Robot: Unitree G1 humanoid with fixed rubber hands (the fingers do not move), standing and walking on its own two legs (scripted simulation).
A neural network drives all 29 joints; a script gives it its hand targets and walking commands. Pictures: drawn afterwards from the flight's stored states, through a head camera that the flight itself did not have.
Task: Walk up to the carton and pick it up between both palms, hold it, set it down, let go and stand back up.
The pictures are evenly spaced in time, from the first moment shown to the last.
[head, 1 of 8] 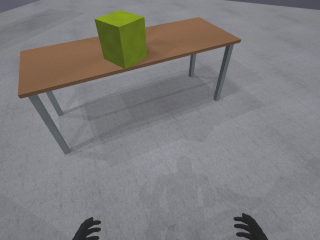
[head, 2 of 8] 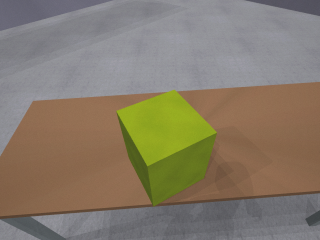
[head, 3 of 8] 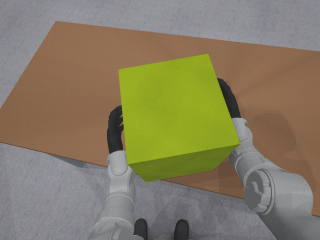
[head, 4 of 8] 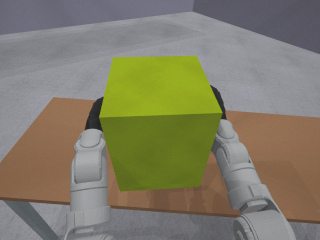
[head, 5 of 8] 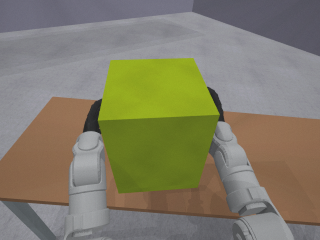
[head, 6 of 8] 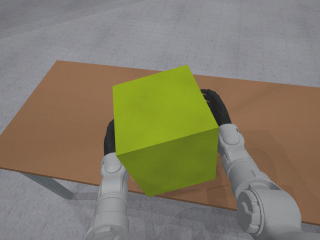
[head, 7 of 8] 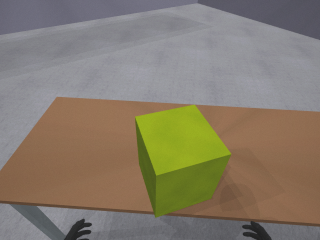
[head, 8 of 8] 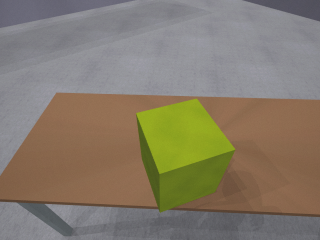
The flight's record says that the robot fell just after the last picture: no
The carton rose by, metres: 0.20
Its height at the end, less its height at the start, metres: +0.00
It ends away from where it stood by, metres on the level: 0.01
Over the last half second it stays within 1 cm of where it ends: yes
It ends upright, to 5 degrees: yes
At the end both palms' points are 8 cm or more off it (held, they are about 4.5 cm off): yes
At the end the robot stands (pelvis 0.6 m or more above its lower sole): yes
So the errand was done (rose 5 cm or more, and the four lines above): yes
